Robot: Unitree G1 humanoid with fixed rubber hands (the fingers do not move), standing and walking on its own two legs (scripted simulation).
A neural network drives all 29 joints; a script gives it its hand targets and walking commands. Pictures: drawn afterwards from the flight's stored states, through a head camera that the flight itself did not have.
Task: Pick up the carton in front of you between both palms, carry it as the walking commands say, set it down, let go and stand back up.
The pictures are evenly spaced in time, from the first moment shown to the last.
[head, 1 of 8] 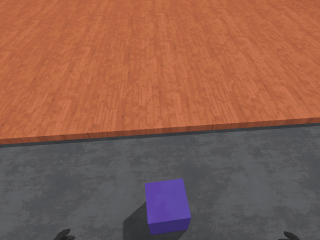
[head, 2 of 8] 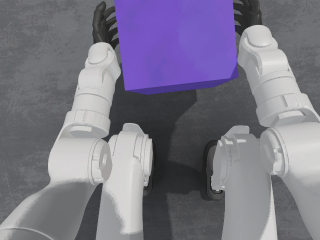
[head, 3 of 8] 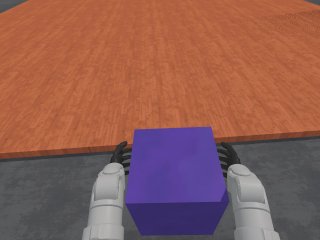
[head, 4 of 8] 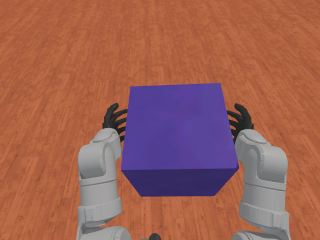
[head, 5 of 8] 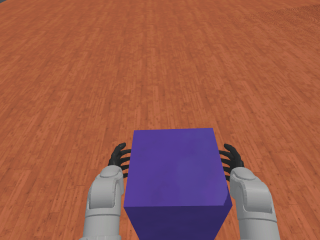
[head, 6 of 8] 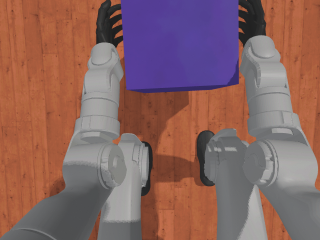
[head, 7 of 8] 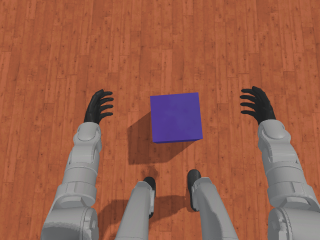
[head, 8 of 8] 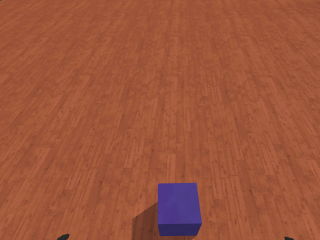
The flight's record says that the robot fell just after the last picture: no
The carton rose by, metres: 0.82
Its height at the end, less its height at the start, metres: +0.07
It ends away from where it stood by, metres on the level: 2.59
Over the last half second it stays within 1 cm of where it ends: yes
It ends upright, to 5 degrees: yes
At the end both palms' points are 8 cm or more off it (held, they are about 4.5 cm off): yes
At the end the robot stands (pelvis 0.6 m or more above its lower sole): yes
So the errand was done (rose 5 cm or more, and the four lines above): yes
